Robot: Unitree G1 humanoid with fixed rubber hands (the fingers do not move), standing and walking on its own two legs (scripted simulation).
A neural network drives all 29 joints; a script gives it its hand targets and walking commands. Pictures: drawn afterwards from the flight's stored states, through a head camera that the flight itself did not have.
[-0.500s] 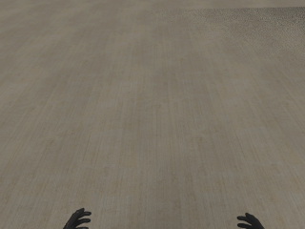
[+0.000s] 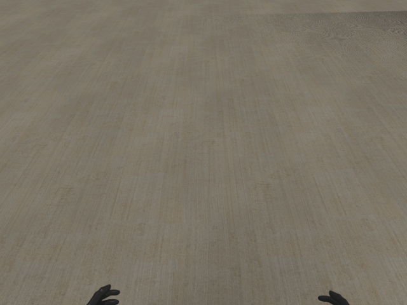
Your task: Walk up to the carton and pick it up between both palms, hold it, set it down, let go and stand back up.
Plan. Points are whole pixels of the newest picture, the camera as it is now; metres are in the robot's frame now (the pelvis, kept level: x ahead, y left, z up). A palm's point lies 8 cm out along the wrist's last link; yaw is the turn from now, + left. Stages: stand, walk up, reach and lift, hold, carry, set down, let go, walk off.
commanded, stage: stand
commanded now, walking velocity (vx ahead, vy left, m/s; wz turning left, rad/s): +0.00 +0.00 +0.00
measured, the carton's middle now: out of the picture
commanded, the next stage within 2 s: none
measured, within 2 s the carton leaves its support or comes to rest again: neither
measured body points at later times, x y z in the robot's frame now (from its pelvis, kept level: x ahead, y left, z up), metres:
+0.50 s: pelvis +0.00 +0.00 +0.00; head +0.00 +0.00 +0.45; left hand +0.12 +0.25 -0.10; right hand +0.12 -0.25 -0.10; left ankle +0.02 +0.12 -0.73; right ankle +0.02 -0.12 -0.73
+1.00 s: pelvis +0.00 +0.00 +0.00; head +0.01 +0.00 +0.45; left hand +0.12 +0.26 -0.10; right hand +0.11 -0.25 -0.10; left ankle +0.02 +0.12 -0.73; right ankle +0.02 -0.12 -0.73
